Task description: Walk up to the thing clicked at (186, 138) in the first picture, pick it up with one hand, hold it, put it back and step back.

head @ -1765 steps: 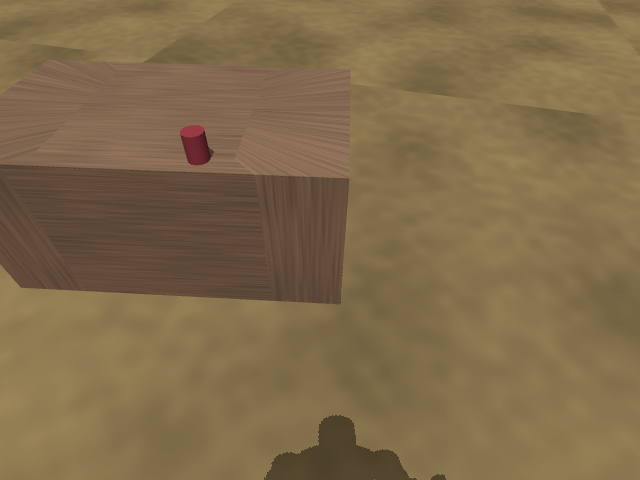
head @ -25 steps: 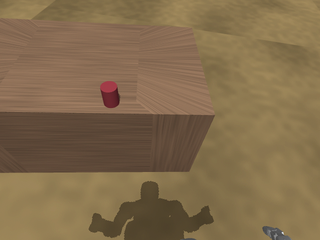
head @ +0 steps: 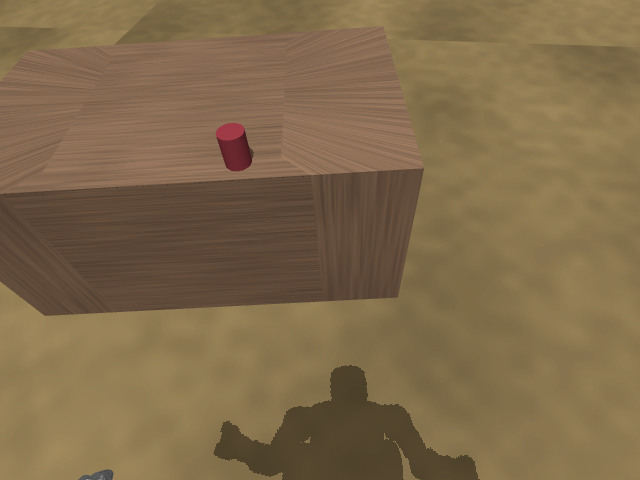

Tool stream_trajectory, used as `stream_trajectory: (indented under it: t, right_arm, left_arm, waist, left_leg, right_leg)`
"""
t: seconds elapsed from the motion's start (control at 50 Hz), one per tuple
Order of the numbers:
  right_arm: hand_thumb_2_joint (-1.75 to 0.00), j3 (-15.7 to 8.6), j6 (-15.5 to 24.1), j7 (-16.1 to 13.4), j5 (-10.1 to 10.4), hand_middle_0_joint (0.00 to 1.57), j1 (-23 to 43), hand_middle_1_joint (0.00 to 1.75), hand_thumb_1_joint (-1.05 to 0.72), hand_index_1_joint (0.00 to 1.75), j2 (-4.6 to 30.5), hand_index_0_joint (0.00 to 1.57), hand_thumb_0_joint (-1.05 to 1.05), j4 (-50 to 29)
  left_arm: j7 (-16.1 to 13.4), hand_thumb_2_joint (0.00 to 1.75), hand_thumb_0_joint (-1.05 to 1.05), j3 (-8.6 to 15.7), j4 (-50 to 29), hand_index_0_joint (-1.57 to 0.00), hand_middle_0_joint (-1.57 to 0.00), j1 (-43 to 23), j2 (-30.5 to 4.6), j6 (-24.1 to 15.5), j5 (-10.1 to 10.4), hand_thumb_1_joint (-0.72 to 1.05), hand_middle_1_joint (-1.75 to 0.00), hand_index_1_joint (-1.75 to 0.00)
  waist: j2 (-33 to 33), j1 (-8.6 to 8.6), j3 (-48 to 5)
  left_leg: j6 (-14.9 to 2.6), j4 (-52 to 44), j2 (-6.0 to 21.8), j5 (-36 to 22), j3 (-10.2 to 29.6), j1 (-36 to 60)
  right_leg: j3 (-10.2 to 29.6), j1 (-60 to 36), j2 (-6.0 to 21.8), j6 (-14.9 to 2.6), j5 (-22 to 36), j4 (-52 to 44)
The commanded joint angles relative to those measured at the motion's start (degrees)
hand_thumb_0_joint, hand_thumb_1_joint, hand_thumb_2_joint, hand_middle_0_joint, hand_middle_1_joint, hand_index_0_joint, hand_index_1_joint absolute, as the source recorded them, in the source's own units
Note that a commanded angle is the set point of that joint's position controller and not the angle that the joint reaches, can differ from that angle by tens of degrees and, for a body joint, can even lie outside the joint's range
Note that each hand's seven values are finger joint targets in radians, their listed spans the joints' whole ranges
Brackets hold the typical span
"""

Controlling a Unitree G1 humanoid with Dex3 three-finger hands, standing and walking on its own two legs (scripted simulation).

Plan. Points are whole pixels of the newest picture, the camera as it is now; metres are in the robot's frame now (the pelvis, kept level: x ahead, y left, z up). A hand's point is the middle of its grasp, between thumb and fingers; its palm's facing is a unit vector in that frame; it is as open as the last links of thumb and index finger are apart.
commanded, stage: step back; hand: left
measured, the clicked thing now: (234, 147) +0.86 +0.20 -0.12
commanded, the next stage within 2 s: stand in 1.64 s
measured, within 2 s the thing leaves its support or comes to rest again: neither
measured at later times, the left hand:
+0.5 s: hand out of the picture -0.11 +0.28 -0.16, palm faces -0.05 -0.92 -0.40, open 7.4 cm
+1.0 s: hand out of the picture -0.14 +0.29 -0.14, palm faces -0.03 -0.93 -0.36, open 7.4 cm
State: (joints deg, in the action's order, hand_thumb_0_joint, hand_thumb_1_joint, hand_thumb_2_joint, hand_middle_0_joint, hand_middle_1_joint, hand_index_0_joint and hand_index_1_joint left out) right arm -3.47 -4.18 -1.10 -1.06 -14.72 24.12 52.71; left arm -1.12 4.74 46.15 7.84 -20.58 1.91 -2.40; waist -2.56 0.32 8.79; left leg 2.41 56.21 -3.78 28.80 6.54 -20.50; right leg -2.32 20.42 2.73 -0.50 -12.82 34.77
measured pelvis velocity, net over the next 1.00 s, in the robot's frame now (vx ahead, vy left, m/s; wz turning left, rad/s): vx -0.22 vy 0.01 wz -0.04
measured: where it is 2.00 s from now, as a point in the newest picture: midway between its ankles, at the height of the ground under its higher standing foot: outside the picture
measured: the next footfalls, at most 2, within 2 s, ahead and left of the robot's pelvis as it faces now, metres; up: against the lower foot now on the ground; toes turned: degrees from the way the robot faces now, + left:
left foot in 0.08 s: -0.02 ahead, +0.13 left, +0.00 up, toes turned +0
right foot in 0.44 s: -0.16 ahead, -0.11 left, +0.00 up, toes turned -2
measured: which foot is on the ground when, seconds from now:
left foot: up 0.00-0.06, down 0.08-0.48, up 0.50-0.70, down 0.72-1.00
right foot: down 0.00-0.12, up 0.14-0.42, down 0.44-0.76, up 0.78-0.98, down 1.00-1.00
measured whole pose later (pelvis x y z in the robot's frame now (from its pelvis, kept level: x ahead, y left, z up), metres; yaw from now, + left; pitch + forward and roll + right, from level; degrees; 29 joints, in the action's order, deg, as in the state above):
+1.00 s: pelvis -0.22 +0.01 +0.00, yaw -2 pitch -3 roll +0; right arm -3.0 0.8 1.1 -2.8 -13.8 19.8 55.9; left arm 1.9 4.4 56.6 11.4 -23.4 0.3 -1.6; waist 2.0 0.2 3.2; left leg -0.2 32.3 0.3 17.3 0.3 -12.4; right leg 0.3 15.4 1.5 -1.0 -22.8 35.2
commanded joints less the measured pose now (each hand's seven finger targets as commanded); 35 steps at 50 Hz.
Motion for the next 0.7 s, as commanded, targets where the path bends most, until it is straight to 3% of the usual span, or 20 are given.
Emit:
stream_trajectory:
  t: [0.0,0.04,0.06,0.08,0.1,0.12,0.14,0.2,0.3,0.36,0.4,0.42,0.44,0.46,0.48,0.5,0.54,0.56,0.62,0.68]
  right_arm:
    - [-0.90,-1.92,3.00,-0.54,-0.43,0.20,0.30,0.30,-0.90,0.30,7.95,0.20,0.00,-5.23]
    - [-0.90,-2.58,2.81,-0.24,-0.51,0.20,-4.74,0.30,-0.90,0.30,8.46,0.20,0.00,-2.93]
    - [-0.90,-3.22,2.71,-0.21,-0.78,0.20,-4.91,0.30,-0.90,0.30,10.02,0.20,0.00,-2.53]
    - [-0.90,-4.14,2.62,-0.06,-1.78,0.20,-3.74,0.30,-0.90,0.30,14.13,0.20,0.00,-3.58]
    - [-0.90,-4.60,2.29,0.51,-1.44,0.20,0.83,0.30,-0.90,0.30,19.31,0.20,0.00,-5.22]
    - [-0.90,-4.85,2.70,0.39,-1.92,0.20,3.37,0.30,-0.90,0.30,20.54,0.20,0.00,-6.37]
    - [-0.90,-4.31,2.99,-0.05,-2.05,0.20,6.31,0.30,-0.90,0.30,17.99,0.20,0.00,-6.68]
    - [-0.90,-2.23,3.09,-0.44,-1.94,0.20,11.47,0.30,-0.90,0.30,11.54,0.20,0.00,-8.05]
    - [-0.90,-2.50,2.54,-0.17,-1.01,0.20,5.56,0.30,-0.90,0.30,10.18,0.20,0.00,-7.58]
    - [-0.90,-3.17,1.99,0.13,-1.06,0.20,4.66,0.30,-0.90,0.30,12.15,0.20,0.00,-7.09]
    - [-0.90,-3.41,1.34,0.33,-0.41,0.20,7.55,0.30,-0.90,0.30,13.38,0.20,0.00,-7.58]
    - [-0.90,-2.53,1.26,0.41,-0.20,0.20,8.16,0.30,-0.90,0.30,10.98,0.20,0.00,-7.68]
    - [-0.90,-1.68,1.51,0.55,-0.06,0.20,8.61,0.30,-0.90,0.30,8.43,0.20,0.00,-8.63]
    - [-0.90,-1.44,1.72,0.12,-0.20,0.20,11.14,0.30,-0.90,0.30,6.85,0.20,0.00,-9.67]
    - [-0.90,-2.73,1.66,-0.52,-0.40,0.20,11.25,0.30,-0.90,0.30,9.74,0.20,0.00,-8.54]
    - [-0.90,-3.26,1.77,-0.15,0.12,0.20,9.49,0.30,-0.90,0.30,11.32,0.20,0.00,-7.10]
    - [-0.90,-2.40,2.48,0.33,0.45,0.20,9.54,0.30,-0.90,0.30,9.33,0.20,0.00,-5.30]
    - [-0.90,-1.90,2.82,0.25,0.45,0.20,8.43,0.30,-0.90,0.30,7.98,0.20,0.00,-5.07]
    - [-0.90,-1.51,4.10,0.44,-0.15,0.20,9.06,0.30,-0.90,0.30,8.06,0.20,0.00,-5.23]
    - [-0.90,-1.91,5.58,0.79,-0.49,0.20,3.76,0.30,-0.90,0.30,6.67,0.20,0.00,-2.22]
  left_arm:
    - [-1.40,0.90,0.00,3.65,-3.98,-0.20,-0.20,0.76,-14.78,0.00,0.45,0.90,-0.30,-0.30]
    - [-1.00,0.90,0.00,3.16,-4.75,-0.20,-0.20,-2.00,-15.61,0.73,1.09,0.90,-0.30,-0.30]
    - [-0.77,0.90,0.00,2.18,-5.08,-0.20,-0.20,-1.86,-14.11,1.02,1.17,0.90,-0.30,-0.30]
    - [-0.63,0.90,0.00,1.65,-5.68,-0.20,-0.20,-1.45,-12.13,1.09,1.52,0.90,-0.30,-0.30]
    - [-1.08,0.90,0.00,2.40,-6.30,-0.20,-0.20,-6.05,-12.85,0.94,2.16,0.90,-0.30,-0.30]
    - [-1.47,0.90,0.00,3.17,-5.98,-0.20,-0.20,-8.01,-14.15,0.99,1.47,0.90,-0.30,-0.30]
    - [-1.18,0.90,0.00,3.25,-4.71,-0.20,-0.20,-7.09,-14.62,1.14,1.42,0.90,-0.30,-0.30]
    - [-0.57,0.90,0.00,2.71,-0.80,-0.20,-0.20,1.17,-12.62,1.45,2.59,0.90,-0.30,-0.30]
    - [-0.38,0.90,0.00,1.60,-1.53,-0.20,-0.20,0.51,-10.57,-0.31,1.45,0.90,-0.30,-0.30]
    - [-0.24,0.90,0.00,1.47,0.03,-0.20,-0.20,1.97,-10.98,-1.62,1.06,0.90,-0.30,-0.30]
    - [0.00,0.90,0.00,1.19,3.38,-0.20,-0.20,7.74,-10.22,-2.18,0.68,0.90,-0.30,-0.30]
    - [-0.24,0.90,0.00,1.85,4.50,-0.20,-0.20,8.99,-12.27,-2.67,0.22,0.90,-0.30,-0.30]
    - [-0.18,0.90,0.00,3.05,4.23,-0.20,-0.20,8.23,-16.24,-2.99,-0.55,0.90,-0.30,-0.30]
    - [0.04,0.90,0.00,4.23,2.49,-0.20,-0.20,4.49,-20.63,-2.60,-0.47,0.90,-0.30,-0.30]
    - [-0.01,0.90,0.00,4.53,0.78,-0.20,-0.20,-0.86,-23.66,-2.50,-0.90,0.90,-0.30,-0.30]
    - [-0.24,0.90,0.00,3.92,-0.03,-0.20,-0.20,-4.58,-20.61,-2.66,-0.52,0.90,-0.30,-0.30]
    - [-0.26,0.90,0.00,2.26,0.32,-0.20,-0.20,-3.53,-15.01,-3.23,-0.23,0.90,-0.30,-0.30]
    - [-0.31,0.90,0.00,2.52,1.35,-0.20,-0.20,-1.85,-14.15,-3.24,-0.15,0.90,-0.30,-0.30]
    - [0.23,0.90,0.00,3.15,1.52,-0.20,-0.20,1.95,-16.23,-3.44,-0.87,0.90,-0.30,-0.30]
    - [0.98,0.90,0.00,2.85,1.46,-0.20,-0.20,-0.19,-15.56,-2.30,-0.52,0.90,-0.30,-0.30]
  waist:
    - [15.08,-2.97,-13.45]
    - [12.52,-0.11,-14.55]
    - [7.68,0.47,-13.26]
    - [-3.62,0.07,-12.70]
    - [-13.50,1.78,-10.55]
    - [-13.03,2.79,-7.64]
    - [-9.64,1.25,-5.64]
    - [-4.53,-3.81,-5.70]
    - [-7.81,0.20,-9.86]
    - [-8.89,1.60,-15.18]
    - [-8.21,-1.50,-17.02]
    - [-4.18,-2.20,-17.15]
    - [5.45,-1.76,-14.76]
    - [13.89,-3.43,-10.47]
    - [17.56,-3.89,-6.91]
    - [14.16,-1.17,-3.84]
    - [7.68,-0.38,-4.04]
    - [8.41,-1.00,-5.43]
    - [12.16,-3.57,-6.60]
    - [12.76,-1.60,-7.74]
  left_leg:
    - [-1.48,-18.23,2.90,-0.58,-4.26,-1.77]
    - [-2.87,-30.61,1.60,-12.75,-8.21,6.78]
    - [-3.96,-32.63,3.80,-17.24,-3.85,9.18]
    - [-8.38,-34.79,14.89,-23.06,11.65,11.48]
    - [-16.97,-38.79,24.37,-26.00,22.11,4.05]
    - [-21.28,-40.91,27.85,-24.72,27.26,-4.43]
    - [-20.59,-40.03,26.77,-24.49,22.23,-6.74]
    - [-13.45,-33.45,15.94,-32.56,4.91,-0.34]
    - [-15.64,-28.03,17.23,-39.34,4.71,17.08]
    - [-14.87,-26.47,17.39,-30.24,5.06,18.81]
    - [-12.83,-23.71,16.94,-24.91,3.47,14.44]
    - [-10.53,-19.60,14.89,-22.22,2.35,8.86]
    - [-6.98,-13.25,9.07,-11.93,-0.62,-3.52]
    - [-3.47,-8.10,1.84,2.60,-2.70,-9.10]
    - [-2.12,0.24,3.54,5.03,1.90,-2.39]
    - [-2.60,2.68,5.18,2.13,4.37,1.46]
    - [-2.71,1.53,0.30,-2.91,1.36,-2.64]
    - [-2.70,0.40,-0.58,-3.95,0.92,-4.88]
    - [-1.76,-11.39,1.95,-1.40,-3.31,-4.84]
    - [-1.77,-31.34,1.24,-5.84,-7.88,6.41]
  right_leg:
    - [12.81,-18.39,13.62,-9.77,22.64,-3.00]
    - [9.86,-12.75,11.19,-7.20,18.06,0.95]
    - [8.75,-6.70,8.65,-4.59,10.73,2.96]
    - [4.72,2.94,2.45,-1.64,-1.48,11.48]
    - [1.15,5.73,-5.67,0.19,-22.36,22.45]
    - [8.98,2.94,-5.04,0.57,-25.45,32.60]
    - [10.86,1.70,-4.90,0.14,-22.97,35.91]
    - [11.74,6.06,-8.47,-0.45,-14.62,40.54]
    - [7.47,7.22,-4.78,2.39,-17.22,18.11]
    - [3.06,0.44,-3.81,1.62,-14.88,1.67]
    - [0.85,-8.39,-4.55,-0.15,-4.84,-13.36]
    - [6.31,-13.10,-2.50,-1.12,-1.88,-15.46]
    - [19.70,-16.06,4.39,-3.88,-5.19,-14.73]
    - [29.83,-7.14,14.83,-10.66,-11.93,-17.29]
    - [36.38,6.74,21.21,-16.03,-14.73,-19.53]
    - [32.19,11.33,19.82,-14.60,-14.37,-19.37]
    - [16.66,1.67,10.54,-10.32,1.54,-13.23]
    - [14.09,-3.05,8.83,-8.88,4.94,-11.34]
    - [15.87,-8.46,9.52,-9.19,-4.38,-11.56]
    - [12.99,-6.70,8.46,-7.82,-12.51,-8.42]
